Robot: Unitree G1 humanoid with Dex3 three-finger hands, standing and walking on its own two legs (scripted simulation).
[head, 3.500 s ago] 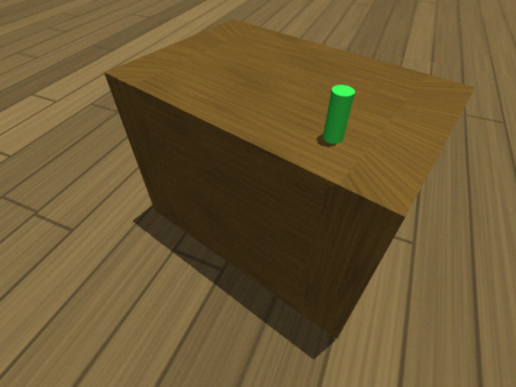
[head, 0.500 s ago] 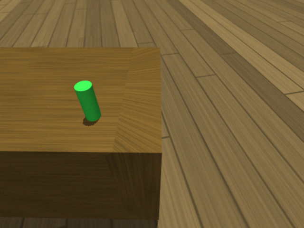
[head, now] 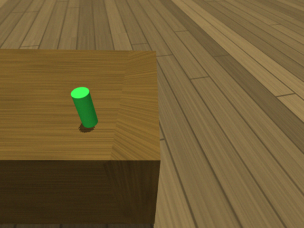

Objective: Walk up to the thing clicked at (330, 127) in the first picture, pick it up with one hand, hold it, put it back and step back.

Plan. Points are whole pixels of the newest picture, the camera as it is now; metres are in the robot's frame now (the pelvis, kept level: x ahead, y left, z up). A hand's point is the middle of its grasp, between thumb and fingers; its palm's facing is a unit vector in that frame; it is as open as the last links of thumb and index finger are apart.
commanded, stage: walk up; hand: left
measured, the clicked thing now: (85, 108) +0.49 +0.23 +0.04
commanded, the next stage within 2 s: stand in 0.60 s
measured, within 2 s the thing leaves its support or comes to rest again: neither
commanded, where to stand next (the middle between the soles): +0.04 +0.00 m, yaw +2 degrees
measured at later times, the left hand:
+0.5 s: hand out of the picture +0.08 +0.25 -0.15, palm faces -0.01 -0.94 -0.35, open 7.4 cm
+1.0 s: hand out of the picture +0.08 +0.25 -0.15, palm faces -0.02 -0.94 -0.35, open 7.4 cm
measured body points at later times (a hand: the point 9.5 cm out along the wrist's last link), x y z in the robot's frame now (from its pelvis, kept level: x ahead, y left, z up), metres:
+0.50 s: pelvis +0.01 +0.00 +0.00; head +0.02 -0.01 +0.45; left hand +0.08 +0.30 -0.13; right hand +0.08 -0.30 -0.14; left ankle +0.00 +0.14 -0.74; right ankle +0.02 -0.14 -0.74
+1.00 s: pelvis +0.00 +0.00 +0.00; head +0.01 +0.00 +0.45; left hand +0.09 +0.30 -0.13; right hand +0.08 -0.31 -0.13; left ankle +0.00 +0.14 -0.74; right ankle +0.02 -0.14 -0.74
